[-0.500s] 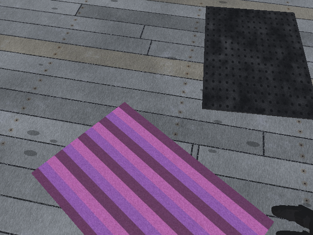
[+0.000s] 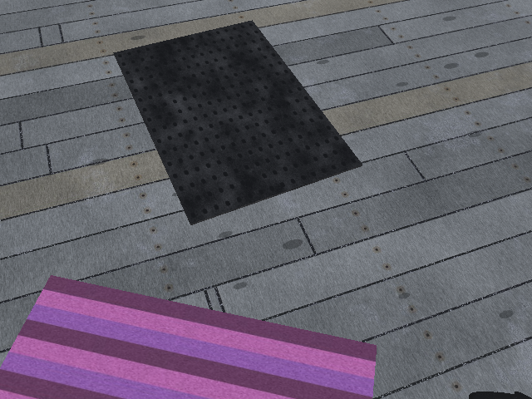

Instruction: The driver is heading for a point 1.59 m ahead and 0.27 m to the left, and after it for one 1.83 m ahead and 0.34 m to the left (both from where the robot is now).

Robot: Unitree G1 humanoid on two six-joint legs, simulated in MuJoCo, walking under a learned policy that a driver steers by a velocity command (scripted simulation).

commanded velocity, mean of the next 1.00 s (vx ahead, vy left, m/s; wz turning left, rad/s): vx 0.00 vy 0.00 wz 0.11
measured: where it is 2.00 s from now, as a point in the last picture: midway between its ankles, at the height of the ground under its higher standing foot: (147, 355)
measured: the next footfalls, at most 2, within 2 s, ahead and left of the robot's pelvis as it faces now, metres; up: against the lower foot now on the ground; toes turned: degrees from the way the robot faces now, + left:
right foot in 0.24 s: +0.01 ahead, -0.15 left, +0.00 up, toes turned -18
left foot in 0.76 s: +0.07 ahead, +0.08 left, +0.00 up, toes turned +6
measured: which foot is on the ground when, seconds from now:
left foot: down 0.00-0.24, up 0.26-0.74, down 0.76-1.00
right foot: up 0.00-0.22, down 0.24-0.78, up 0.80-1.00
